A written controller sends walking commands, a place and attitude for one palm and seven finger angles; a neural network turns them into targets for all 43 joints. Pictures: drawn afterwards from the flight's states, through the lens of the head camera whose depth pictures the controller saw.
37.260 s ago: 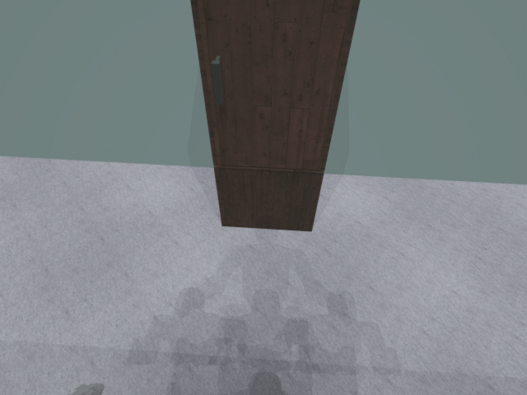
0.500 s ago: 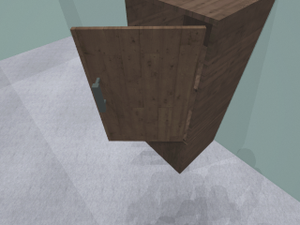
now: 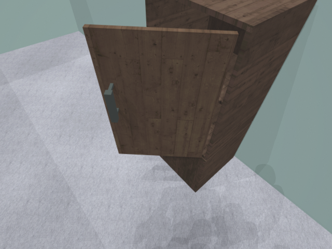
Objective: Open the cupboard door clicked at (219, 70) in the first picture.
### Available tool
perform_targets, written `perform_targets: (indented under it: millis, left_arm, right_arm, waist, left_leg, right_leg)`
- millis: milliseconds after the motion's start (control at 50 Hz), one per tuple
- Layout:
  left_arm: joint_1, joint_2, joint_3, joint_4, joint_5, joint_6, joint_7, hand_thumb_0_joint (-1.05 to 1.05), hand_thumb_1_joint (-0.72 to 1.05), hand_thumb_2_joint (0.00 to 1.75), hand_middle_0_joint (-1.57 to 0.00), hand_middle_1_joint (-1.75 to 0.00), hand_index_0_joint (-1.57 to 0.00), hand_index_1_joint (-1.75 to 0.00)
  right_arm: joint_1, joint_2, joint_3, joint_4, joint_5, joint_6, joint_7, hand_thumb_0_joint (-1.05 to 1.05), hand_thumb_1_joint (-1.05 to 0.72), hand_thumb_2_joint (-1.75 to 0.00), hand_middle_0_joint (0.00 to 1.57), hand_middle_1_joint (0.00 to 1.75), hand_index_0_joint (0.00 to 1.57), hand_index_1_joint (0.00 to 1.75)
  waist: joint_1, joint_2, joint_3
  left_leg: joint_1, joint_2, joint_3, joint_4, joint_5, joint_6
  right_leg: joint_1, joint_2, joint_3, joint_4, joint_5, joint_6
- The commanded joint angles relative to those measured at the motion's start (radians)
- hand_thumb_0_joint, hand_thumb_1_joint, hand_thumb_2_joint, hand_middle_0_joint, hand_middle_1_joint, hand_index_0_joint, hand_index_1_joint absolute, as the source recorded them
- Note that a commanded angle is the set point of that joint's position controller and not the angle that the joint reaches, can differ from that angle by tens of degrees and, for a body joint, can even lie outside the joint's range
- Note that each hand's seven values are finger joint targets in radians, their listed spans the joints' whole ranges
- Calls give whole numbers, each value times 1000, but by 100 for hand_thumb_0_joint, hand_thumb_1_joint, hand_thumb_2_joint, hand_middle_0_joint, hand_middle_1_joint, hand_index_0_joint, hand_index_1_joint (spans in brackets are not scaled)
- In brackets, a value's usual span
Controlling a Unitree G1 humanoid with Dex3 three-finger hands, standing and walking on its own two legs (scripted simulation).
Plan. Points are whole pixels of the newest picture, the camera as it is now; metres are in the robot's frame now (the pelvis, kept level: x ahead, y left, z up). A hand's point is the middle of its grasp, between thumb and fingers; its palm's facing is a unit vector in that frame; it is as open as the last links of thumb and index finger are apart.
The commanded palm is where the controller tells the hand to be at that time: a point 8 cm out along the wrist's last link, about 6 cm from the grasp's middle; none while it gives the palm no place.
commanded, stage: raise the hand with hooked fingers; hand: left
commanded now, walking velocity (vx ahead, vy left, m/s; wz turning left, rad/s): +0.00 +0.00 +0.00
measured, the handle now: (113, 103) +0.54 +0.22 +0.01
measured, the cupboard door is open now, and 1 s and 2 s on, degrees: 46 46 46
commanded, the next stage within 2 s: none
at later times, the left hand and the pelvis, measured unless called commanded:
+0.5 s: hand out of the picture +0.12 +0.20 -0.05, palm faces +0.11 -0.99 -0.04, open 9.2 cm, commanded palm +0.12 +0.25 -0.04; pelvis -0.07 -0.01 -0.09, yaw +2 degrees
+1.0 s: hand (64, 219) +0.18 +0.25 -0.02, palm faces +0.03 -1.00 -0.05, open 12.2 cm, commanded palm +0.16 +0.30 -0.01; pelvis -0.05 +0.02 -0.06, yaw +1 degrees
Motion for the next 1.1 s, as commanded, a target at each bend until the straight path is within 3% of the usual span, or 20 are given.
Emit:
perform_targets:
  millis: [0,20,40,60,80,100,120,160,200,220,260,320,380,420,460,520,620,840,1000,1080]
  left_arm:
    - [-117,258,151,-1300,-118,-191,77,0,85,88,-20,-33,-20,-33]
    - [157,30,19,-1118,-151,-57,95,0,83,87,-21,-34,-21,-34]
    - [100,-58,-20,-1110,-176,-61,73,0,81,86,-21,-36,-21,-36]
    - [28,-12,32,-1124,-176,-110,55,0,78,85,-21,-37,-21,-37]
    - [52,38,108,-1058,-177,-173,28,0,76,84,-21,-39,-21,-39]
    - [195,-4,122,-950,-193,-243,-17,0,74,83,-21,-40,-21,-40]
    - [312,-34,121,-858,-198,-313,-72,0,71,82,-21,-42,-21,-42]
    - [355,-40,137,-873,-227,-487,-195,0,67,80,-22,-45,-22,-45]
    - [302,26,167,-885,-232,-633,-323,0,62,78,-22,-48,-22,-48]
    - [317,98,243,-858,-238,-641,-358,0,60,77,-22,-50,-22,-50]
    - [228,101,234,-1003,-285,-594,-393,0,55,75,-22,-53,-22,-53]
    - [34,153,259,-1194,-328,-534,-348,0,48,72,-23,-57,-23,-57]
    - [-55,143,210,-1399,-291,-559,-276,0,41,69,-24,-62,-24,-62]
    - [-137,171,190,-1428,-276,-567,-267,0,36,67,-24,-64,-24,-64]
    - [-110,169,180,-1358,-272,-554,-290,0,32,65,-24,-68,-24,-68]
    - [-70,204,217,-1216,-292,-468,-345,0,25,62,-25,-72,-25,-72]
    - [-15,253,337,-1157,-345,-341,-362,0,13,57,-25,-80,-25,-80]
    - [-94,257,341,-1150,-345,-423,-368,0,-13,46,-27,-96,-27,-96]
    - [-153,298,379,-1182,-356,-407,-386,0,-31,38,-29,-108,-29,-108]
    - [-177,309,393,-1132,-358,-370,-400,0,-41,34,-29,-114,-29,-114]
  right_arm:
    - [-20,-172,-32,-378,29,-257,-73,0,-90,-90,20,30,20,30]
    - [-8,-133,-38,-383,50,-277,-57,0,-90,-90,20,30,20,30]
    - [15,-156,-47,-364,52,-279,-47,0,-90,-90,20,30,20,30]
    - [-8,-183,-71,-425,35,-284,-42,0,-90,-90,20,30,20,30]
    - [-6,-203,-86,-439,15,-281,-39,0,-90,-90,20,30,20,30]
    - [-23,-193,-94,-464,6,-277,-34,0,-90,-90,20,30,20,30]
    - [-54,-185,-94,-494,8,-279,-18,0,-90,-90,20,30,20,30]
    - [-90,-178,-104,-550,1,-279,10,0,-90,-90,20,30,20,30]
    - [-113,-185,-114,-603,6,-282,35,0,-90,-90,20,30,20,30]
    - [-106,-190,-122,-629,14,-274,40,0,-90,-90,20,30,20,30]
    - [-128,-195,-113,-723,30,-259,33,0,-90,-90,20,30,20,30]
    - [-114,-189,-96,-771,40,-242,1,0,-90,-90,20,30,20,30]
    - [-53,-173,-82,-769,34,-244,-23,0,-90,-90,20,30,20,30]
    - [-30,-182,-68,-747,27,-250,-41,0,-90,-90,20,30,20,30]
    - [-21,-185,-61,-719,31,-260,-53,0,-90,-90,20,30,20,30]
    - [-26,-195,-50,-703,44,-264,-63,0,-90,-90,20,30,20,30]
    - [-40,-185,-47,-712,48,-255,-69,0,-90,-90,20,30,20,30]
    - [12,-213,-57,-688,39,-273,-52,0,-90,-90,20,30,20,30]
    - [34,-221,-52,-683,41,-275,-55,0,-90,-90,20,30,20,30]
    - [40,-227,-49,-689,43,-261,-51,0,-90,-90,20,30,20,30]
  waist:
    - [17,341,-472]
    - [-18,274,-301]
    - [-56,107,-146]
    - [-70,-5,-42]
    - [-70,-134,-58]
    - [-33,-229,-55]
    - [11,-205,-46]
    - [52,-201,-142]
    - [48,-92,-212]
    - [72,-36,-245]
    - [70,-2,-344]
    - [26,13,-342]
    - [-17,92,-369]
    - [-58,55,-343]
    - [-67,60,-328]
    - [-48,57,-291]
    - [13,37,-355]
    - [-12,40,-316]
    - [-10,123,-358]
    - [-11,104,-345]
  left_leg:
    - [312,27,-46,-31,662,40]
    - [204,42,-70,-20,674,15]
    - [124,43,-82,12,600,16]
    - [5,24,-94,63,453,20]
    - [-94,2,-81,120,329,19]
    - [-199,-9,-73,169,250,13]
    - [-282,-24,-59,212,209,5]
    - [-417,-33,-38,318,147,-12]
    - [-509,-43,-28,425,99,-16]
    - [-528,-46,-19,455,96,-11]
    - [-547,-52,-5,468,20,2]
    - [-612,-48,-21,511,-112,18]
    - [-538,-23,-50,514,-117,34]
    - [-562,-13,-71,534,-122,39]
    - [-576,-12,-75,543,-125,39]
    - [-598,-15,-84,514,-142,35]
    - [-559,-25,-78,450,-69,31]
    - [-479,-21,-83,385,-30,29]
    - [-361,-16,-94,350,87,19]
    - [-346,-12,-99,336,121,12]
  right_leg:
    - [5,-32,30,113,414,-26]
    - [-114,-32,-39,130,183,-2]
    - [-196,-28,-47,96,167,9]
    - [-265,-22,-61,87,181,14]
    - [-308,-17,-70,110,218,18]
    - [-349,-14,-74,163,200,21]
    - [-373,-17,-67,219,200,15]
    - [-436,-13,-54,360,173,5]
    - [-498,-21,-18,458,144,-7]
    - [-494,-26,8,484,138,-16]
    - [-512,-22,16,499,16,-9]
    - [-568,-24,100,435,-212,8]
    - [-610,-12,80,429,-224,3]
    - [-632,-5,79,434,-221,3]
    - [-636,-5,78,427,-220,4]
    - [-611,0,68,403,-243,1]
    - [-475,-10,63,361,-191,8]
    - [-506,0,4,377,-96,6]
    - [-472,7,-24,384,32,-3]
    - [-463,13,-34,378,64,-2]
